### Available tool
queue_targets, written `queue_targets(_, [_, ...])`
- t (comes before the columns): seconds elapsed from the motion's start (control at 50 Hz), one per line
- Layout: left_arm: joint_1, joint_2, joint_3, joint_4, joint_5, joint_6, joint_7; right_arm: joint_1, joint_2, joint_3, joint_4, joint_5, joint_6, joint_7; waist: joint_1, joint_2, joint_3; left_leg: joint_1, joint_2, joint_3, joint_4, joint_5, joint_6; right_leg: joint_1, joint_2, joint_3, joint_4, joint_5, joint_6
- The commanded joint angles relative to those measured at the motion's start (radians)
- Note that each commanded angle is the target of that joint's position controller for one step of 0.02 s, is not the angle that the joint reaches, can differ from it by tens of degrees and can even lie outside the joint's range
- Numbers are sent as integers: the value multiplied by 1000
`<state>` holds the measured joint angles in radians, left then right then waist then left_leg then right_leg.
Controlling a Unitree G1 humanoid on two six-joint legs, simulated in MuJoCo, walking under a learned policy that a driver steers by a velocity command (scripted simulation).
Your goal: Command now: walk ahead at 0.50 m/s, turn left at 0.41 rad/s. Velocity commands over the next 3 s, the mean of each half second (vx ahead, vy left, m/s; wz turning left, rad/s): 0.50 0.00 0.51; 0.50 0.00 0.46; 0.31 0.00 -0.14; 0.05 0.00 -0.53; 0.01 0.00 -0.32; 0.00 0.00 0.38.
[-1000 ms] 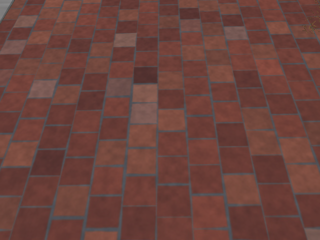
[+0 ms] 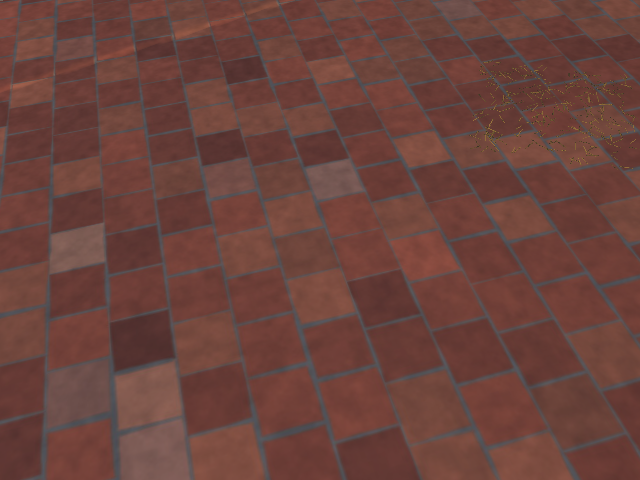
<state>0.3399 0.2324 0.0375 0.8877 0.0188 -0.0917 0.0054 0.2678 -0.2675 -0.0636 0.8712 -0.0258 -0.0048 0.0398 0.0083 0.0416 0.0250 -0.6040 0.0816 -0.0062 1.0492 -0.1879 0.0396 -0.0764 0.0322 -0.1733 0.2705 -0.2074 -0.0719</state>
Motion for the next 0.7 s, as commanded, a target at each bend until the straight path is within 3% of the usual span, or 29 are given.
queue_targets(0.02, [-3,92,19,-35,-1,-21,5,-46,-14,-1,-67,-3,-1,12,-13,-105,53,-100,26,-8,-69,114,-11,-2,-272,102,-153,277,-85])
queue_targets(0.12, [55,120,25,3,0,-16,13,-218,1,18,-133,-9,-6,30,26,-102,88,-42,0,87,-326,195,20,54,-282,-1,-132,376,-70])
queue_targets(0.18, [79,142,30,24,4,-2,20,-245,-14,16,-156,-12,-7,31,23,-102,81,1,-41,136,-399,103,69,152,-300,-48,-44,598,-51])
queue_targets(0.22, [69,173,37,27,7,10,27,-188,-33,6,-147,-14,-5,21,-10,-131,28,101,-109,178,-409,-9,112,199,-304,-78,107,910,-39])
queue_targets(0.24, [63,190,42,27,9,20,28,-109,-50,-4,-128,-14,-8,15,-45,-135,-21,188,-146,185,-424,-64,137,201,-304,-84,246,995,-38])
queue_targets(0.26, [55,202,45,21,6,30,26,16,-74,-19,-91,-18,-18,7,-102,-117,-95,353,-178,171,-490,-59,167,143,-295,-93,447,929,-26])
queue_targets(0.28, [45,187,40,-2,6,31,23,174,-151,-50,-47,-30,-23,-9,-172,-34,-188,601,-83,5,-560,-115,218,-52,-263,-98,739,649,7])
queue_targets(0.3, [91,57,14,-74,-3,23,-2,144,-279,-81,-59,-22,-17,-22,-87,220,-259,915,228,-542,-625,-95,385,-528,-50,-51,1123,-302,74])
queue_targets(0.32, [-51,140,29,-107,4,9,-5,177,-269,-80,-69,12,-6,-23,-148,54,-296,923,254,-732,-756,-92,400,-653,-15,186,1205,-307,72])
queue_targets(0.34, [-111,130,24,-132,-9,-6,-9,114,-238,-72,-60,15,-3,-33,-116,12,-146,810,243,-568,-774,-23,365,-709,-82,213,1159,-193,60])
queue_targets(0.36, [-95,127,20,-122,-10,-16,-7,68,-178,-57,-60,19,-6,-35,-70,-51,-66,671,202,-470,-787,97,321,-654,-119,206,1054,-122,58])
queue_targets(0.38, [-84,124,22,-112,1,-8,-4,24,-146,-48,-64,21,-14,-38,-28,-73,-23,571,147,-385,-795,201,284,-591,-140,209,984,-109,64])
queue_targets(0.4, [-56,120,20,-109,19,11,-4,-4,-118,-38,-69,26,-21,-40,4,-62,-24,502,108,-323,-808,269,268,-521,-148,212,939,-105,79])
queue_targets(0.44, [-42,103,19,-111,32,45,-11,6,-119,-35,-68,30,-42,-34,24,-51,-38,451,69,-271,-819,348,265,-476,-146,199,875,-108,102])
queue_targets(0.48, [-86,88,15,-131,30,60,-16,35,-148,-41,-63,27,-52,-32,18,-37,-23,421,42,-249,-838,329,257,-498,-143,182,794,-55,120])
queue_targets(0.54, [-221,92,13,-178,26,64,-19,95,-152,-43,-55,26,-51,-31,-28,-7,16,442,21,-262,-855,265,228,-573,-140,177,640,68,137])
queue_targets(0.64, [-378,93,3,-232,16,53,-28,182,-160,-46,-47,20,-46,-37,-95,18,14,555,20,-298,-799,324,199,-597,-95,182,442,180,131])
queue_targets(0.7, [-424,106,-1,-262,9,40,-29,198,-173,-48,-52,10,-44,-45,-104,32,14,599,40,-338,-740,405,185,-553,-64,188,356,152,112])
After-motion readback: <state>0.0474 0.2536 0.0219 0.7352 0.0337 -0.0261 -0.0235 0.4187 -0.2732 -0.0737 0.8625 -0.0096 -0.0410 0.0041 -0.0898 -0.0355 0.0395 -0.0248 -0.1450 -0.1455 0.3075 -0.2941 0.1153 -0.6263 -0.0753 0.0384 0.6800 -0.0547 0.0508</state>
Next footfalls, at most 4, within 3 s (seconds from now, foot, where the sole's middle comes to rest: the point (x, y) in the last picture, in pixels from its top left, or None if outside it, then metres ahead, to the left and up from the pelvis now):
0.28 left None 0.29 0.12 -0.78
0.80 right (322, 417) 0.63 0.06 -0.78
1.28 left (190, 383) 0.72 0.37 -0.78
1.74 right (285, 365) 0.76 0.15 -0.78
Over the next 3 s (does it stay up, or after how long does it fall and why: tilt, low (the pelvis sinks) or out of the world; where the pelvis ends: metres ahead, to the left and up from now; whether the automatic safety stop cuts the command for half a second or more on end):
stays up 0.64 0.27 -0.01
